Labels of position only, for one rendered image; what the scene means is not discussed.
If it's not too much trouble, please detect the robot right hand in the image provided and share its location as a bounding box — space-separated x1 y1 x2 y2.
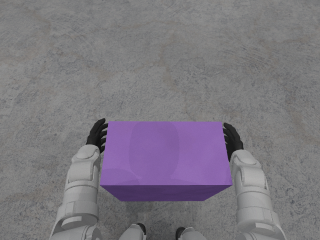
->
222 122 244 162

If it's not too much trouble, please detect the robot left foot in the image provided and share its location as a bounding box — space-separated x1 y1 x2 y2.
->
136 223 146 235

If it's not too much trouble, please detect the robot left thigh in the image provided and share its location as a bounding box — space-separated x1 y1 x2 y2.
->
119 228 147 240

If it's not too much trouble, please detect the carton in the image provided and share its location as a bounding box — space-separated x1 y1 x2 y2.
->
100 121 233 202

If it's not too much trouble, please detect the left robot upper arm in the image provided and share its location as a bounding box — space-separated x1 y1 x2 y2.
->
50 225 103 240

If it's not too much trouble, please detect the robot left hand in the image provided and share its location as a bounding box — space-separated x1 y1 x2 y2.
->
86 118 108 154

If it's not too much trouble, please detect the right robot forearm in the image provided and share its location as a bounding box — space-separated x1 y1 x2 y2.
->
229 149 287 240

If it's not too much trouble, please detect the left robot forearm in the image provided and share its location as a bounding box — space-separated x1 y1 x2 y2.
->
49 144 101 240

